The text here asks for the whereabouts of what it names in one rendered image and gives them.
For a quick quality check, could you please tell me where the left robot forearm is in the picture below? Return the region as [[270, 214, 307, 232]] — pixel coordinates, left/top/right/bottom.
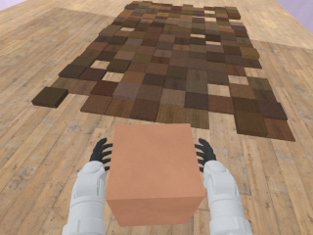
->
[[62, 161, 106, 235]]

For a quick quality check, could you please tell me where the carton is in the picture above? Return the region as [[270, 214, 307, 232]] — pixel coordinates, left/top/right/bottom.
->
[[106, 123, 205, 227]]

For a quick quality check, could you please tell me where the right robot forearm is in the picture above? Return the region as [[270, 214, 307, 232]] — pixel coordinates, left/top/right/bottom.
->
[[203, 160, 253, 235]]

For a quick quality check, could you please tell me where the left robot hand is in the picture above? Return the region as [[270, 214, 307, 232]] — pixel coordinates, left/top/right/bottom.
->
[[89, 137, 113, 171]]

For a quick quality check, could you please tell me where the right robot hand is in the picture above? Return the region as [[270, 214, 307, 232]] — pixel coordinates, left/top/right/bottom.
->
[[195, 138, 217, 173]]

